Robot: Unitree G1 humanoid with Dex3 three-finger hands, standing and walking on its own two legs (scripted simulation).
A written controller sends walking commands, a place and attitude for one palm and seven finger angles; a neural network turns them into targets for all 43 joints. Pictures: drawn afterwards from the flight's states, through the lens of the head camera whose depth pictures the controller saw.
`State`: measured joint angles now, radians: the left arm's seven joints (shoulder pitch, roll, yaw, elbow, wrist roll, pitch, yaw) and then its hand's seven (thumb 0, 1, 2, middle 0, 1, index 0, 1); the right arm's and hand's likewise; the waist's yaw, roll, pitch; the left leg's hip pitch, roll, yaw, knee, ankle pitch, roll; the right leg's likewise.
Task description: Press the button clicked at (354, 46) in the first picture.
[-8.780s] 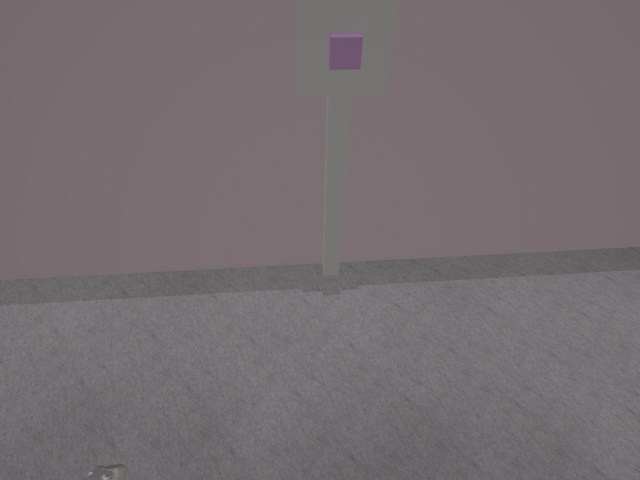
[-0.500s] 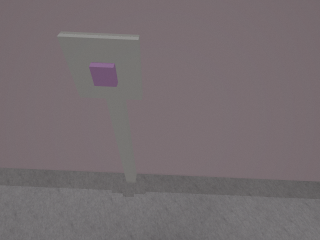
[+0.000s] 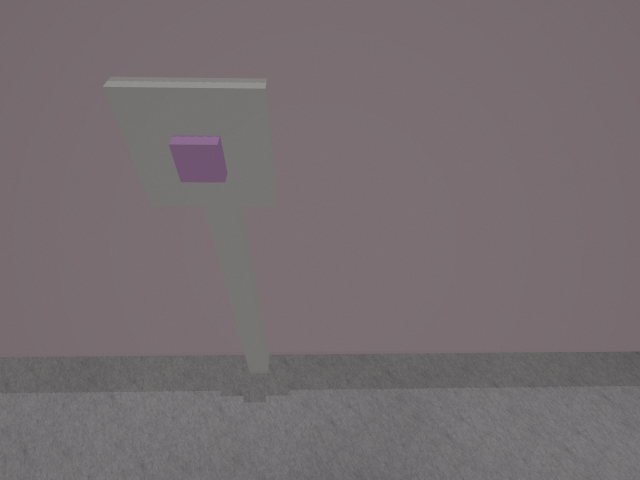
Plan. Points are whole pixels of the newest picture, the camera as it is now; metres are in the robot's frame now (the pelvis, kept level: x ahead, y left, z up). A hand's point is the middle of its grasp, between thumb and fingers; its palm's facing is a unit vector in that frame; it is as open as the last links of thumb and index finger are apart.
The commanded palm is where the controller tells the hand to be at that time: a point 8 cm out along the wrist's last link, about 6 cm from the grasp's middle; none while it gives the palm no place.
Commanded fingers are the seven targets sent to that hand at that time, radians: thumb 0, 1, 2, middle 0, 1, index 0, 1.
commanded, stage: look again from close up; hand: left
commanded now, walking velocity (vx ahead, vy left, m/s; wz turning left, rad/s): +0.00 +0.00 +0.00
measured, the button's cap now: (200, 158) +0.53 +0.23 +0.12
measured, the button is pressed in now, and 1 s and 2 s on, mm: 0 0 0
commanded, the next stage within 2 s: shuffle to correct the standing spot in 0.46 s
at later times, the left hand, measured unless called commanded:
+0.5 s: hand out of the picture +0.02 +0.15 -0.17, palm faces +0.03 -0.97 -0.24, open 7.3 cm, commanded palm none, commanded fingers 0.00 0.90 0.90 -0.20 -0.30 -0.20 -0.30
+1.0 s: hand out of the picture +0.05 +0.15 -0.19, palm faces +0.10 -0.97 -0.21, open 7.4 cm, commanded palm none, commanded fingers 0.00 0.90 0.90 -0.20 -0.30 -0.20 -0.30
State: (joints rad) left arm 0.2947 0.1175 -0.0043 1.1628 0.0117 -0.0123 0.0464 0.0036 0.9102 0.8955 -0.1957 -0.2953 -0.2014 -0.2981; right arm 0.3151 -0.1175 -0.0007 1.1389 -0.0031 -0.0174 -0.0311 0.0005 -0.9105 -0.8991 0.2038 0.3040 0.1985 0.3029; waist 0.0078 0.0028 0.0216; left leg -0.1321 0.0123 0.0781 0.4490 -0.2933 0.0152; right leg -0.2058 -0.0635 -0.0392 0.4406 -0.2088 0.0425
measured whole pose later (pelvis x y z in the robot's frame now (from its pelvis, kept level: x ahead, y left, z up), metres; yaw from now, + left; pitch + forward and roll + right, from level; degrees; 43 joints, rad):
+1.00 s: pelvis +0.06 -0.03 -0.02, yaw +2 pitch +0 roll +0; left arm 0.28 0.14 0.04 1.10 0.01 -0.04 0.02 0.01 0.91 0.90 -0.20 -0.30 -0.20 -0.30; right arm 0.35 -0.15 0.00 1.10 -0.01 -0.02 -0.04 0.00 -0.91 -0.90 0.20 0.30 0.20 0.30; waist 0.01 0.02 0.06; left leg -0.19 0.04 0.05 0.69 -0.45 0.00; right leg -0.24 -0.03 -0.10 0.65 -0.40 -0.03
